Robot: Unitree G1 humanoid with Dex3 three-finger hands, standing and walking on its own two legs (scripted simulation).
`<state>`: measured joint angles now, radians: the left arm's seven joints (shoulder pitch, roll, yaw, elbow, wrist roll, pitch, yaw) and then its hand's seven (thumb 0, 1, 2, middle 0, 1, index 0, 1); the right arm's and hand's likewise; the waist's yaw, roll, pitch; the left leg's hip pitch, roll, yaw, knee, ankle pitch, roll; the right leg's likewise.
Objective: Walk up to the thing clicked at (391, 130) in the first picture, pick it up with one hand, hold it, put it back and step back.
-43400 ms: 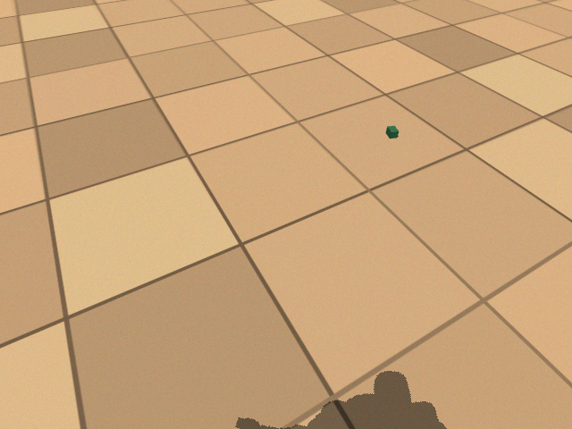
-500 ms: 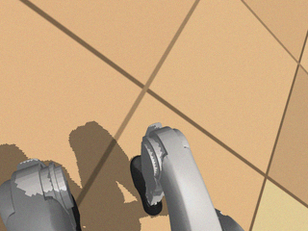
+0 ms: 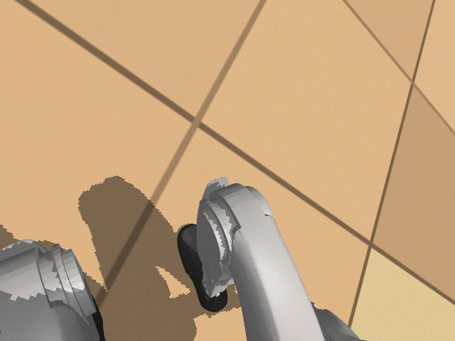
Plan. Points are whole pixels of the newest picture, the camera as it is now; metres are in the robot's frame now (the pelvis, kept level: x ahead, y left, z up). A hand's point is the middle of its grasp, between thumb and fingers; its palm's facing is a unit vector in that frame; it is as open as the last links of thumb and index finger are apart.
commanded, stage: rest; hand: left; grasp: from above
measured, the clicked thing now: out of the picture +0.47 +0.39 -0.28
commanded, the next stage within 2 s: open in 0.34 s
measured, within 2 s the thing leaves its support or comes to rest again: neither
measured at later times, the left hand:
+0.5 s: hand out of the picture +0.46 +0.36 -0.24, palm faces -0.36 -0.25 -0.90, open 5.6 cm
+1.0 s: hand out of the picture +0.46 +0.37 -0.24, palm faces -0.36 -0.25 -0.90, open 12.0 cm
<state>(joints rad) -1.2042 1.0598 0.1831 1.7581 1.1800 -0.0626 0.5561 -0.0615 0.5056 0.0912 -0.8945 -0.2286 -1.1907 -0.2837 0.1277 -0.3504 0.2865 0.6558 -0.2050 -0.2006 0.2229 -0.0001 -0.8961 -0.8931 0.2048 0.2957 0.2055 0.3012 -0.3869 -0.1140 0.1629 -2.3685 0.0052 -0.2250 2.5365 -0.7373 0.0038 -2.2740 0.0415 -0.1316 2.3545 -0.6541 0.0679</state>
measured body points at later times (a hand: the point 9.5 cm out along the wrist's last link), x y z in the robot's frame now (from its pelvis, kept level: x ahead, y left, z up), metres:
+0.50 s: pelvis -0.01 +0.00 +0.00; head +0.29 +0.13 +0.32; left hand +0.48 +0.37 -0.18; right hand +0.03 -0.25 -0.05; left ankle +0.06 +0.12 -0.27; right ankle +0.11 -0.13 -0.27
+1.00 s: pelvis +0.00 +0.00 +0.01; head +0.30 +0.13 +0.31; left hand +0.48 +0.38 -0.19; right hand +0.03 -0.25 -0.04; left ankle +0.06 +0.12 -0.27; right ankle +0.11 -0.13 -0.27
